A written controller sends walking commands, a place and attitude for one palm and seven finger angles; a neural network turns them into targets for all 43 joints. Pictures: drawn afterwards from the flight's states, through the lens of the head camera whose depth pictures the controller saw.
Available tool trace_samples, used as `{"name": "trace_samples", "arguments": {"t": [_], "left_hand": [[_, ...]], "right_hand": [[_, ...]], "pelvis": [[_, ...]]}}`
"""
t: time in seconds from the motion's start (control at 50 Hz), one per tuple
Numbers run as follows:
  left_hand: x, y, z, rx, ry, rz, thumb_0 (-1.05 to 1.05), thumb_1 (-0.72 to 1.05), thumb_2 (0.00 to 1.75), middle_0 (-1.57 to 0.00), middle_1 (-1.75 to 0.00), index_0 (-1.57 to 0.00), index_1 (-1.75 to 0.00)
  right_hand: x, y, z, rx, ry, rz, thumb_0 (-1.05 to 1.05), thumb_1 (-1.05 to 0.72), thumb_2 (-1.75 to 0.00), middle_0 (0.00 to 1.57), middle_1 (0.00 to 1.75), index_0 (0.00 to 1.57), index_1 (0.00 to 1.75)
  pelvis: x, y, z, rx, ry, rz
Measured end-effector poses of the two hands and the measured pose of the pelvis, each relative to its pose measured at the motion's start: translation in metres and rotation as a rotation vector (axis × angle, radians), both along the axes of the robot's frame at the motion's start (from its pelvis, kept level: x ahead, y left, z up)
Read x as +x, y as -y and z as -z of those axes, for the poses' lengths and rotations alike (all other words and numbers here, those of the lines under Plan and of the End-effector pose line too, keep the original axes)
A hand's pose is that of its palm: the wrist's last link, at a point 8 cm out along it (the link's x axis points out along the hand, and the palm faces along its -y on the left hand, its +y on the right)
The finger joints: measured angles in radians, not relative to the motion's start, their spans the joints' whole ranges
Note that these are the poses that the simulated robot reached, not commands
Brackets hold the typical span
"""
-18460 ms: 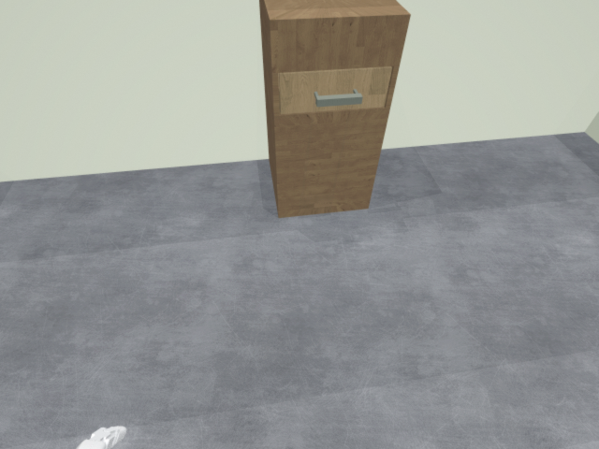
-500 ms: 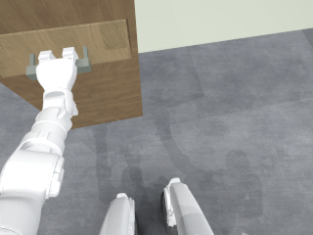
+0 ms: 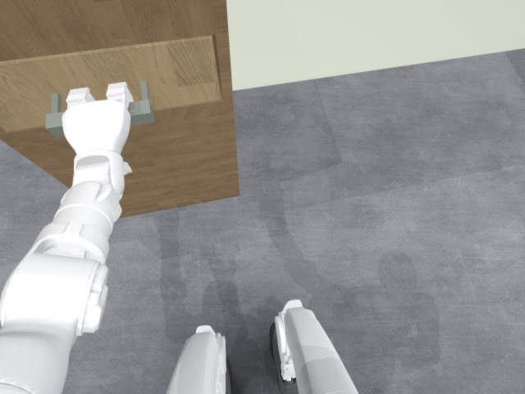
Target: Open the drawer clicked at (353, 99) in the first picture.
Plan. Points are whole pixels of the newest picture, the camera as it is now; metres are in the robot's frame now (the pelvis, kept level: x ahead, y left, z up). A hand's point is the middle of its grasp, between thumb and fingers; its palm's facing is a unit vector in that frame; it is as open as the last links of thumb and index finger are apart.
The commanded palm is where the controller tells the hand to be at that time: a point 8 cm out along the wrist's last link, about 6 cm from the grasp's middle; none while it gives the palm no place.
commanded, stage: close the thumb around the handle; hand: left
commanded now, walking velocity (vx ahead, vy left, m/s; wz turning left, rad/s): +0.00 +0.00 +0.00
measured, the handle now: (101, 106) +0.58 +0.20 -0.02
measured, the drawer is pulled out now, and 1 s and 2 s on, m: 0.00 0.02 0.14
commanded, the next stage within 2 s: pull the drawer open in 0.40 s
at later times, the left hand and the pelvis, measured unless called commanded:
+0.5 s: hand (113, 142) +0.52 +0.19 -0.04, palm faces -0.05 -0.01 -1.00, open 6.3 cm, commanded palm +0.50 +0.19 +0.01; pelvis +0.01 +0.00 +0.00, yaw +0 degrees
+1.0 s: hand (114, 157) +0.49 +0.19 -0.04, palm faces -0.05 -0.05 -1.00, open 6.3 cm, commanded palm +0.45 +0.19 +0.01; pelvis +0.04 +0.00 +0.03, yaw -1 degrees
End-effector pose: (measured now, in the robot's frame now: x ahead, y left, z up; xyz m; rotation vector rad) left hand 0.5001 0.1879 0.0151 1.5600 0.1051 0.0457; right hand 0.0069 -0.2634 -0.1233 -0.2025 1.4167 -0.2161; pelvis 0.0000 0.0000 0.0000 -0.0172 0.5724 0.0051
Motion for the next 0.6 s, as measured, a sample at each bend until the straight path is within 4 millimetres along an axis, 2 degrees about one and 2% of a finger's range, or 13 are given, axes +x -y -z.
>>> {"name": "trace_samples", "arguments": {"t": [0.28, 0.6], "left_hand": [[0.0028, -0.0008, -0.0018, -0.002, -0.018, 0.003, 0.0, 0.62, 0.78, -0.37, -1.3, -0.37, -1.29], [0.0013, -0.0006, 0.0005, -0.001, -0.012, 0.003, 0.0, 0.65, 0.78, -0.33, -1.33, -0.34, -1.32]], "right_hand": [[0.0068, 0.0009, -0.0024, -0.002, 0.012, -0.001, 0.0, -0.91, -0.9, 0.2, 0.3, 0.2, 0.3], [0.0101, 0.0004, -0.0026, 0.008, 0.0, 0.003, 0.0, -0.91, -0.9, 0.2, 0.3, 0.2, 0.3]], "pelvis": [[0.004, 0.001, -0.0023, 0.0, 0.002, 0.002], [0.0078, 0.0013, -0.0044, 0.001, 0.001, 0.004]]}}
